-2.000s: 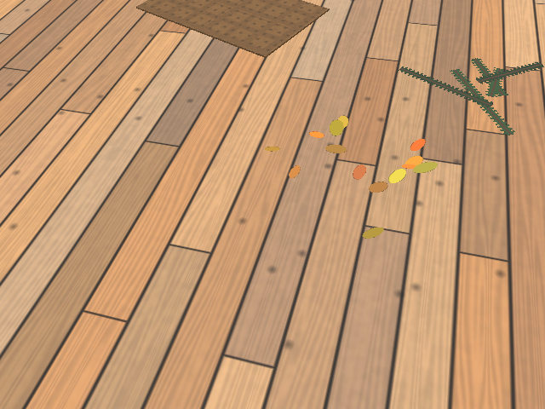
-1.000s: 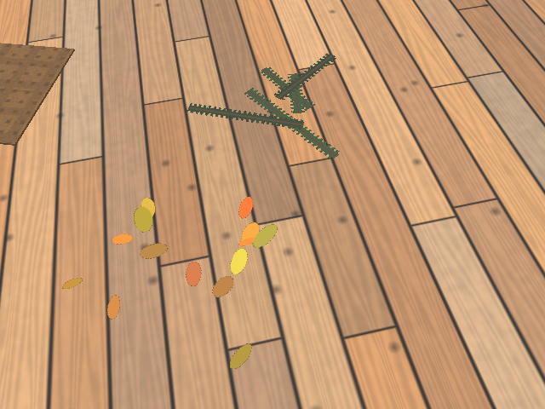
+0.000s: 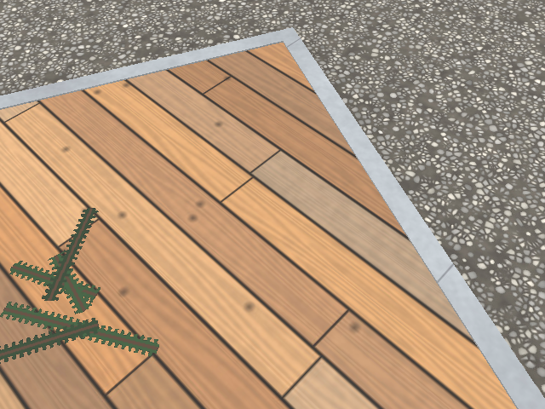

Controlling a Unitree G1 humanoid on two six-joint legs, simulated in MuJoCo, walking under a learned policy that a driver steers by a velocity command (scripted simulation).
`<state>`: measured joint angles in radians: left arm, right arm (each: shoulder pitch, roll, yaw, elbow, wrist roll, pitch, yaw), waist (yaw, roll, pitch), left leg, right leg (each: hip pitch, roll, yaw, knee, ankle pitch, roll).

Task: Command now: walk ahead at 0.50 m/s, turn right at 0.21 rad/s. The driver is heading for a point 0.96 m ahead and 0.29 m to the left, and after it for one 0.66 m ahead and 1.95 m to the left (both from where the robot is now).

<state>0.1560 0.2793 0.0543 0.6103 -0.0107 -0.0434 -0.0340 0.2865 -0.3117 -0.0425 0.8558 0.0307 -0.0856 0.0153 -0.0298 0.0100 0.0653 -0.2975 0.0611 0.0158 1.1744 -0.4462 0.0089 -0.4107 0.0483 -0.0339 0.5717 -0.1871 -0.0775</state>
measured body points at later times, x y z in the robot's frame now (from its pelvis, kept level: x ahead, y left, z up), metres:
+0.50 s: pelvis +0.29 +0.06 +0.00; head +0.32 +0.07 +0.45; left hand +0.32 +0.34 -0.13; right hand +0.46 -0.20 -0.09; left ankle +0.38 +0.15 -0.73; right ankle +0.11 -0.08 -0.66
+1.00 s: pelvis +0.56 +0.01 +0.00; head +0.60 +0.00 +0.45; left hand +0.78 +0.26 -0.08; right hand +0.56 -0.27 -0.14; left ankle +0.39 +0.15 -0.69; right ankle +0.67 -0.09 -0.73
